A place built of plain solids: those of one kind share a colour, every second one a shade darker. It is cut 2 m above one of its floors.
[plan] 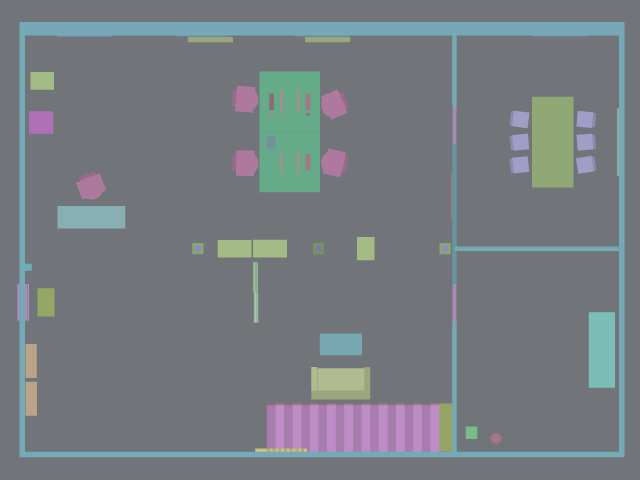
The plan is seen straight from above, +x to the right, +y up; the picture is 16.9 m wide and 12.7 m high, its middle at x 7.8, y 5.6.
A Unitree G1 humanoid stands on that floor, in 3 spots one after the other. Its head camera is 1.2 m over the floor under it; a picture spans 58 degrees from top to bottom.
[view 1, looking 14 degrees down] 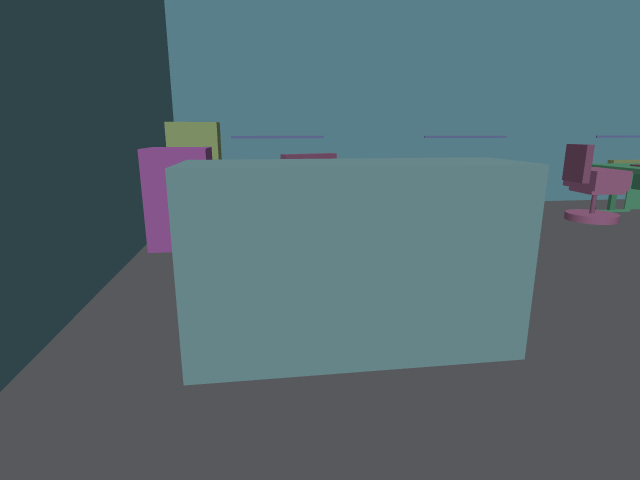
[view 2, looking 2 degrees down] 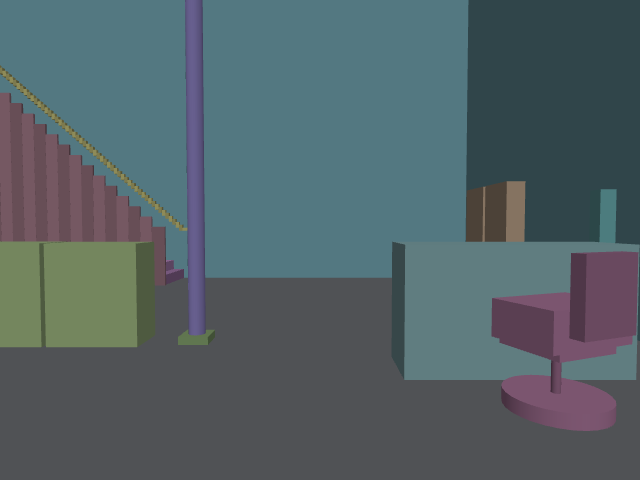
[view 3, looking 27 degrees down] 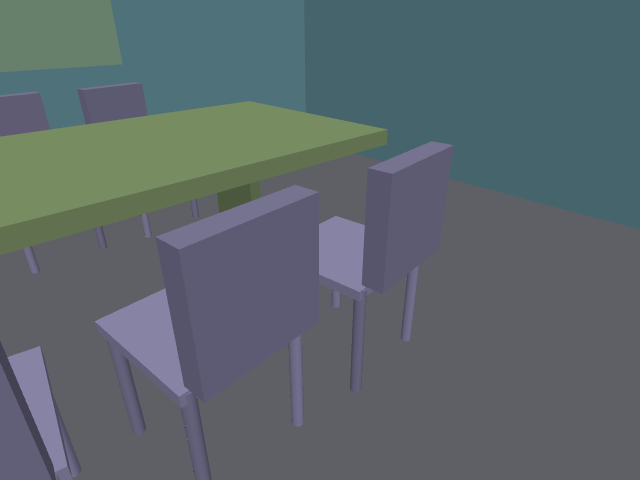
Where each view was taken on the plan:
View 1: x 1.25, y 3.95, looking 82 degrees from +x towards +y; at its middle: reception_counter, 2.03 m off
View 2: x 3.30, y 9.81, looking -90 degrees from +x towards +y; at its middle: wall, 9.82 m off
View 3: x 12.16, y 8.64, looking -44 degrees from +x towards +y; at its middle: side_chair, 1.66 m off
